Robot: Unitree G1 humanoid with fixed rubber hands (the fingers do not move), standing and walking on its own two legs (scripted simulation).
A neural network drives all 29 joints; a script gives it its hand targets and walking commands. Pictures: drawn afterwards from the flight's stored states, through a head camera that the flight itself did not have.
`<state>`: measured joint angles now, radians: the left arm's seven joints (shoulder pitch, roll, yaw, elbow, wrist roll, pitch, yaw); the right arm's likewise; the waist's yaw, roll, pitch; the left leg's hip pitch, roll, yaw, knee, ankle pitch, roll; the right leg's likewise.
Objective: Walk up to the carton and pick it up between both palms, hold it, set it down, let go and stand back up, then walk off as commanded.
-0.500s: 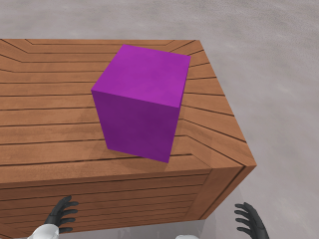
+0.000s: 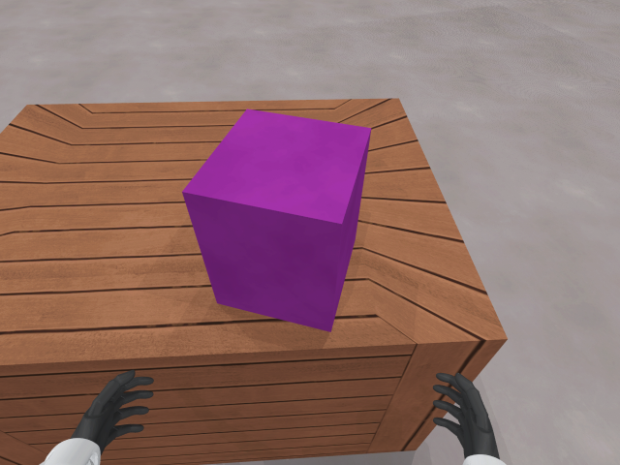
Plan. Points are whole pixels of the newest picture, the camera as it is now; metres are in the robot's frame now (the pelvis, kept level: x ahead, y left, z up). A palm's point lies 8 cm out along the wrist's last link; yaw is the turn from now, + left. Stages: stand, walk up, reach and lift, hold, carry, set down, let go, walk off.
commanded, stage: reach and lift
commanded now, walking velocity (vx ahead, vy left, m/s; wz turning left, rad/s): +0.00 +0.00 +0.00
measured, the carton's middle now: (289, 221) +0.46 +0.05 +0.05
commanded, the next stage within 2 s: none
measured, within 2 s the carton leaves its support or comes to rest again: neither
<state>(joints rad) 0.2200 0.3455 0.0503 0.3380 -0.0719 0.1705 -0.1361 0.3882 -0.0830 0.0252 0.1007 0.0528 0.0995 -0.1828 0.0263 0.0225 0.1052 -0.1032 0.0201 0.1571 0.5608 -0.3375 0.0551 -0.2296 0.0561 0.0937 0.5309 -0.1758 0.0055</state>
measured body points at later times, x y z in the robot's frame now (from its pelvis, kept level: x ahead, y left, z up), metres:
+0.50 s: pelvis +0.03 +0.03 +0.01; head +0.04 +0.05 +0.46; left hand +0.21 +0.30 +0.02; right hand +0.21 -0.14 +0.01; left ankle -0.01 +0.09 -0.73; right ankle +0.08 -0.11 -0.73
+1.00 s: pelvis +0.03 +0.04 +0.01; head +0.05 +0.06 +0.46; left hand +0.23 +0.30 +0.04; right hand +0.22 -0.13 +0.04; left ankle -0.01 +0.09 -0.73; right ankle +0.08 -0.11 -0.73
